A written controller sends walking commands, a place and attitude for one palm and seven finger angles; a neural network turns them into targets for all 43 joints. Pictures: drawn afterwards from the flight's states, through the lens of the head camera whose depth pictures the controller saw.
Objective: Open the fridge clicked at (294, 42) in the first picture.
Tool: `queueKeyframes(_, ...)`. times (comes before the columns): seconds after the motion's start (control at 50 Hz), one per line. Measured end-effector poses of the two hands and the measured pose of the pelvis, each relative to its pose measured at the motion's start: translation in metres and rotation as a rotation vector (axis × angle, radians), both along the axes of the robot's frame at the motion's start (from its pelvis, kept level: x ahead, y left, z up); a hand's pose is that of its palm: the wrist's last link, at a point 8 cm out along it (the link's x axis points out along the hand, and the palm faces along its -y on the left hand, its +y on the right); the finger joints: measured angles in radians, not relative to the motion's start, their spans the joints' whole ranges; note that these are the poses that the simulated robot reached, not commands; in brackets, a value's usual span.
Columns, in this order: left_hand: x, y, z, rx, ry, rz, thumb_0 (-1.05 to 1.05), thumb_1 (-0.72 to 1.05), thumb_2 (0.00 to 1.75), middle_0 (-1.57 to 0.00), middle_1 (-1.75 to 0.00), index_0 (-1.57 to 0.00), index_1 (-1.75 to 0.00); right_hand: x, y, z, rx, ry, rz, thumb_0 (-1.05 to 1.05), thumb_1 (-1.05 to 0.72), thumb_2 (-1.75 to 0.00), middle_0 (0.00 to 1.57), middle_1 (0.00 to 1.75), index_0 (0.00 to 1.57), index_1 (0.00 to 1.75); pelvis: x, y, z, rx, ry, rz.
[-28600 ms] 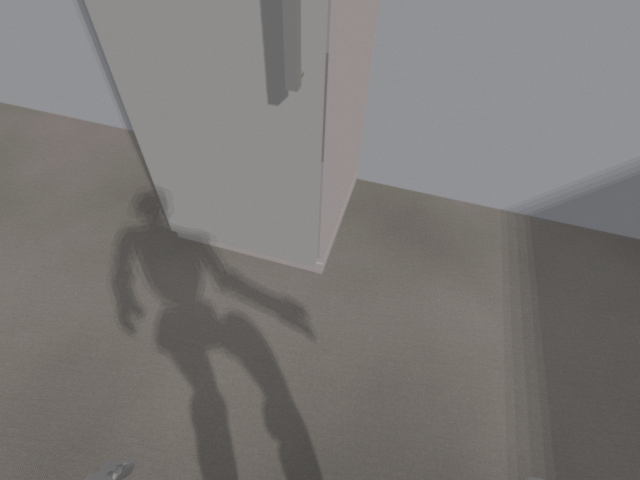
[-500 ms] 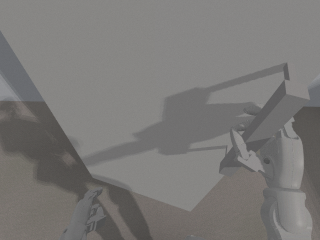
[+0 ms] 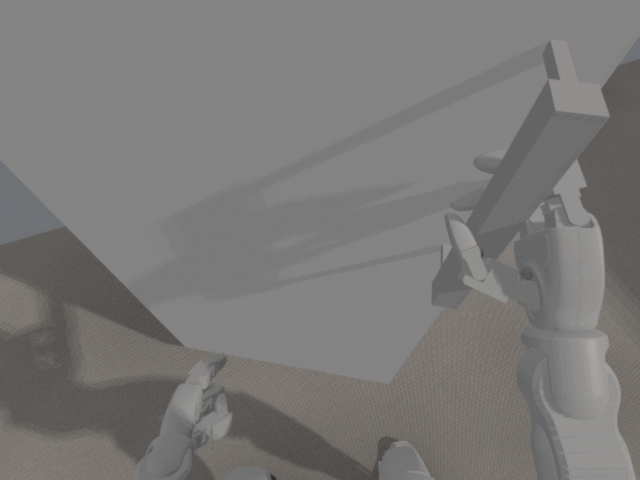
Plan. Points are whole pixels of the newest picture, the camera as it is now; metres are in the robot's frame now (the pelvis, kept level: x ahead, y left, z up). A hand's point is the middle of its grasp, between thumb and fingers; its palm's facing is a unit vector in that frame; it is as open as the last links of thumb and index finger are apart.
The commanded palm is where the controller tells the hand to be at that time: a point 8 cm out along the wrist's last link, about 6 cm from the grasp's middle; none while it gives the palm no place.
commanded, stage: walk backward, drawing the door open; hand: right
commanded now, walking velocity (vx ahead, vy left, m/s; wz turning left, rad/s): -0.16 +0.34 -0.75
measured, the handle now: (486, 207) +0.34 -0.12 +0.19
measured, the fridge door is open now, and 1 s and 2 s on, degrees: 32 60 82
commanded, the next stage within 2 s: stop walking and hold the door back in 1.68 s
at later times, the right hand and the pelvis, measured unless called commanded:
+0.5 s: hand (422, 390) +0.18 -0.05 +0.19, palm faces +0.44 +0.87 -0.20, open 7.5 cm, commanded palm +0.14 -0.08 +0.19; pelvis -0.04 +0.19 +0.00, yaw -21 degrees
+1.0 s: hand out of the picture +0.07 +0.03 +0.19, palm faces +0.69 +0.71 -0.14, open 6.9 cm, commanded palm +0.01 +0.01 +0.19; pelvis -0.04 +0.33 +0.03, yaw -42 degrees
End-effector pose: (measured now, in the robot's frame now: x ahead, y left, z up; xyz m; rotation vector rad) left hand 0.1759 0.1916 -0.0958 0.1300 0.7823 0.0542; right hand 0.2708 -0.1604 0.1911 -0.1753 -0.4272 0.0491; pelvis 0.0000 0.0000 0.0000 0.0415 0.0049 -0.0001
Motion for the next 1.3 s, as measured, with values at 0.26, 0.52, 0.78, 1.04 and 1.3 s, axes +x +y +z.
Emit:
queueKeyframes(0.26, 0.005, 0.079, 0.021, 0.159, -0.069, -0.115, 0.02, 0.91, 0.9, -0.2, -0.3, -0.2, -0.3, -0.065, 0.026, -0.005, 0.026, -0.052, -0.134, -0.11, -0.52, -0.77, 0.46, 1.4, 0.18, 1.3, -0.041, 0.071, -0.003, -0.049, -0.012, -0.207)
queueKeyframes(0.52, 0.005, 0.13, -0.003, 0.023, 0.011, -0.355, 0.02, 0.9, 0.9, -0.21, -0.31, -0.2, -0.3, -0.136, 0.072, -0.001, -0.021, 0.009, -0.521, -0.09, -0.55, -0.83, 0.46, 1.4, 0.16, 1.29, -0.04, 0.2, -0.005, -0.021, -0.016, -0.366)
queueKeyframes(0.78, 0.05, 0.188, 0.025, 0.214, -0.118, -0.469, 0.02, 0.91, 0.9, -0.2, -0.3, -0.2, -0.3, -0.203, 0.118, -0.005, 0.045, -0.076, -0.599, -0.07, -0.53, -0.83, 0.46, 1.4, 0.23, 1.35, -0.054, 0.258, -0.012, -0.015, -0.01, -0.59)
queueKeyframes(1.04, 0.038, 0.186, 0.04, 0.081, -0.028, -0.731, 0.02, 0.9, 0.9, -0.21, -0.3, -0.2, -0.3, -0.258, 0.174, 0.004, 0.05, 0.054, -0.852, -0.02, -0.57, -0.83, 0.46, 1.4, 0.26, 1.37, -0.037, 0.342, 0.026, 0.063, -0.055, -0.745)
queueKeyframes(1.3, 0.1, 0.23, 0.03, 0.126, -0.088, -0.831, 0.02, 0.91, 0.9, -0.21, -0.3, -0.23, -0.32, -0.307, 0.237, 0.005, -0.022, 0.048, -1.109, -0.06, -0.56, -0.8, 0.46, 1.4, 0.27, 1.35, -0.009, 0.407, 0.007, -0.032, -0.008, -0.899)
